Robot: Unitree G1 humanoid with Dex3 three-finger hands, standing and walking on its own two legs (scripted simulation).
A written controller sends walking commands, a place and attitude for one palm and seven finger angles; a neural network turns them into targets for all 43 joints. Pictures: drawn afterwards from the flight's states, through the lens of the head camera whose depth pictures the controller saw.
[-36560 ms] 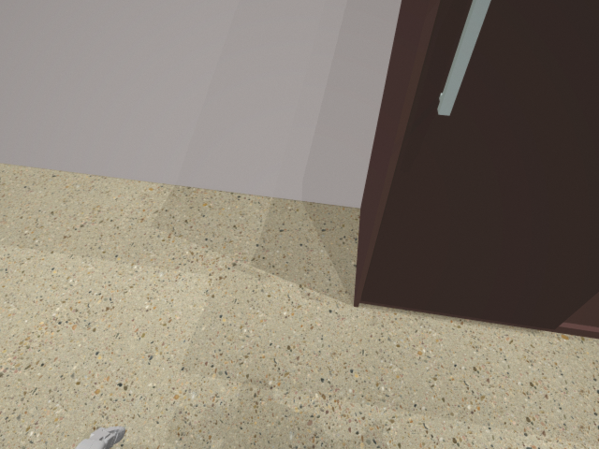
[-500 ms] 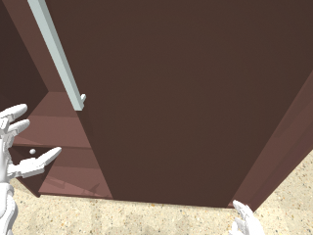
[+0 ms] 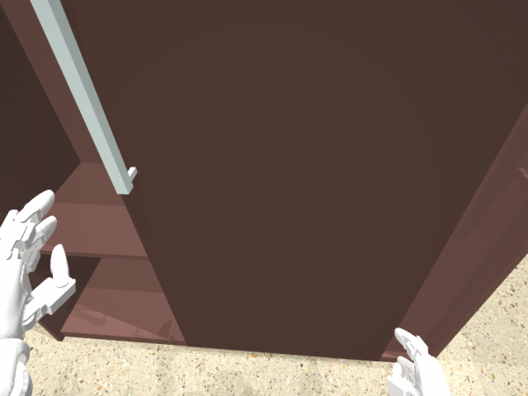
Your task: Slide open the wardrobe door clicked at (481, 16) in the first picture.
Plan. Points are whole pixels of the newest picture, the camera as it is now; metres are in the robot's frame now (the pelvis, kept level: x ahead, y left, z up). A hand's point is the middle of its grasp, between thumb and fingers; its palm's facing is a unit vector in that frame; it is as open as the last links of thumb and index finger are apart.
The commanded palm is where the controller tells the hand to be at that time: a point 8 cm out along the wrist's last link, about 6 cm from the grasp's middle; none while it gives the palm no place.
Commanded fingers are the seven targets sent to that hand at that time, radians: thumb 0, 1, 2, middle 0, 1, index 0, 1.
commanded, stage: draw the hand back to the body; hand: left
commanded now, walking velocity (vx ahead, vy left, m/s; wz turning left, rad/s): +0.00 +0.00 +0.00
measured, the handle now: (97, 102) +0.43 +0.32 +0.26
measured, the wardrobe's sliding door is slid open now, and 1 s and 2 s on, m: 0.51 0.51 0.51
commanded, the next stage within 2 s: step back with the hand held close in 0.14 s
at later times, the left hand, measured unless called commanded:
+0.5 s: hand (60, 285) +0.18 +0.27 +0.15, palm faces +0.40 -0.81 -0.43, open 7.4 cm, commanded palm +0.12 +0.31 +0.17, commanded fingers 0.00 0.90 0.90 -0.20 -0.30 -0.20 -0.30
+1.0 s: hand out of the picture +0.07 +0.33 +0.15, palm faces +0.46 -0.78 -0.43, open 7.4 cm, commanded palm +0.03 +0.37 +0.17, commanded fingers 0.00 0.90 0.90 -0.20 -0.30 -0.20 -0.30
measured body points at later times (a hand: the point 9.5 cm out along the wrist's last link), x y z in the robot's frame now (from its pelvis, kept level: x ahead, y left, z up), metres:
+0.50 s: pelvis -0.02 +0.01 +0.00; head -0.02 +0.01 +0.45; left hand +0.15 +0.31 +0.18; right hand +0.17 -0.23 -0.08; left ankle +0.05 +0.11 -0.74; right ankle -0.06 -0.10 -0.74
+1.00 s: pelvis -0.10 +0.06 -0.01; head -0.08 +0.08 +0.44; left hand +0.04 +0.37 +0.18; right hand +0.10 -0.15 -0.09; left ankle +0.04 +0.11 -0.74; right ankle -0.09 -0.09 -0.74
